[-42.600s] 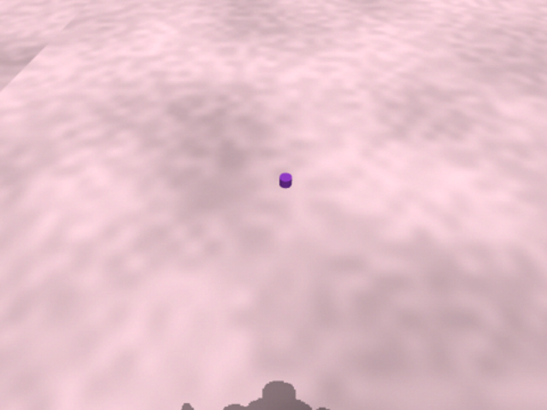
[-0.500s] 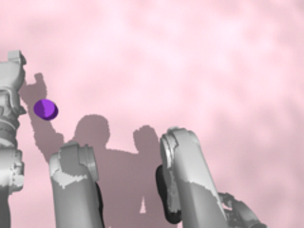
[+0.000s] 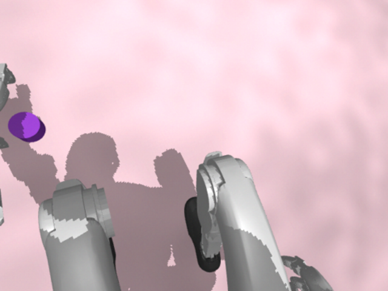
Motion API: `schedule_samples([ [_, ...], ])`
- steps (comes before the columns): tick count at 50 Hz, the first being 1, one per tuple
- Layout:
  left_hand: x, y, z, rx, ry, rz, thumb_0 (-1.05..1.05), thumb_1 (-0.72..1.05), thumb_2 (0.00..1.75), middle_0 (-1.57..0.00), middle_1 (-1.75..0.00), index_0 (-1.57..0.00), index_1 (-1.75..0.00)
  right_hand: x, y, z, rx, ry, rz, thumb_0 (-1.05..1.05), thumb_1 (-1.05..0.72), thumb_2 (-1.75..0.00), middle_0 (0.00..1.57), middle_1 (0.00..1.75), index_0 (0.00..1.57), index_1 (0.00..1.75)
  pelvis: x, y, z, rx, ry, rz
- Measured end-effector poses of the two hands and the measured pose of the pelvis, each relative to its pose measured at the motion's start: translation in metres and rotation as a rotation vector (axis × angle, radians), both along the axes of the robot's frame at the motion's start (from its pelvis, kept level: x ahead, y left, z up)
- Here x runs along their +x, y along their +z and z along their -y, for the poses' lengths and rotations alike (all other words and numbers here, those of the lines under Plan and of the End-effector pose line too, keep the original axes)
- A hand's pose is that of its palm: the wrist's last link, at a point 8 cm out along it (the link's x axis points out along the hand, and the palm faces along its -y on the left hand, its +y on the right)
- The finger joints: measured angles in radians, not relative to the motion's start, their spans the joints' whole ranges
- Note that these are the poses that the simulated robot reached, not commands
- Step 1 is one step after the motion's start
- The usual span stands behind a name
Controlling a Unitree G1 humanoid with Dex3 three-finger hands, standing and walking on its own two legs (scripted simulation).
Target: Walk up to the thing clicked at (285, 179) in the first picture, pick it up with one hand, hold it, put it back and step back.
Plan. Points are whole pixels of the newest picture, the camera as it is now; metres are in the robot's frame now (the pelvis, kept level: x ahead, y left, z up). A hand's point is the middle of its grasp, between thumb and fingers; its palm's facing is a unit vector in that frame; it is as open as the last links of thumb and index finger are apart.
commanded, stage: home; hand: left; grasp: from above
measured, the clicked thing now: (27, 127) +0.47 +0.29 -0.30
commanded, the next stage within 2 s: none
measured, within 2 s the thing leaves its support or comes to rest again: neither
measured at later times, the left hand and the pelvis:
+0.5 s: hand out of the picture +0.39 +0.30 -0.02, palm faces -0.34 -0.48 -0.81, open 9.2 cm; pelvis +0.02 +0.00 +0.10, yaw +4 degrees
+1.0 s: hand out of the picture +0.25 +0.24 +0.19, palm faces +0.09 -0.93 -0.35, open 7.4 cm; pelvis +0.04 +0.00 +0.28, yaw +8 degrees
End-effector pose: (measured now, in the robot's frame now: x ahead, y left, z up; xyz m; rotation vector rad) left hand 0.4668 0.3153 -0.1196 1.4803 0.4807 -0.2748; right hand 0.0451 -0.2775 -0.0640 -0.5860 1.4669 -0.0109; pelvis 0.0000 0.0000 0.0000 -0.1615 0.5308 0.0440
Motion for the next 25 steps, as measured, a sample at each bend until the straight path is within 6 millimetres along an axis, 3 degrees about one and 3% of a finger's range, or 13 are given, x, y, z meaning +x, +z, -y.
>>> schedule_samples([
  [6,0.016,-0.003,-0.004,0.031,0.029,0.094,0.00,-0.45,0.96,-0.12,-0.98,-0.13,-0.96,-0.010,-0.011,-0.017,0.048,-0.049,-0.031,0.00,-0.89,-0.90,0.21,0.30,0.20,0.30,0.007,-0.005,-0.003,-0.007,-0.002,-0.034],
  [13,0.011,0.039,-0.012,0.009,0.142,0.115,0.00,-0.23,0.90,-0.19,-0.76,-0.19,-0.75,0.013,-0.012,-0.031,0.139,-0.118,0.021,0.00,-0.89,-0.90,0.21,0.30,0.21,0.30,0.015,0.016,-0.004,0.000,0.007,-0.089],
  [18,-0.017,0.088,-0.014,-0.078,0.231,0.077,0.00,0.06,0.85,-0.21,-0.57,-0.20,-0.57,0.045,0.006,-0.033,0.191,-0.140,0.093,0.00,-0.89,-0.90,0.21,0.30,0.21,0.30,0.017,0.050,-0.005,0.015,0.021,-0.104],
  [25,-0.080,0.151,-0.009,-0.297,0.350,0.019,0.00,0.53,0.86,-0.21,-0.39,-0.21,-0.39,0.105,0.055,-0.027,0.198,-0.078,0.246,0.00,-0.90,-0.90,0.21,0.30,0.21,0.30,0.015,0.103,-0.003,0.035,0.037,-0.084],
])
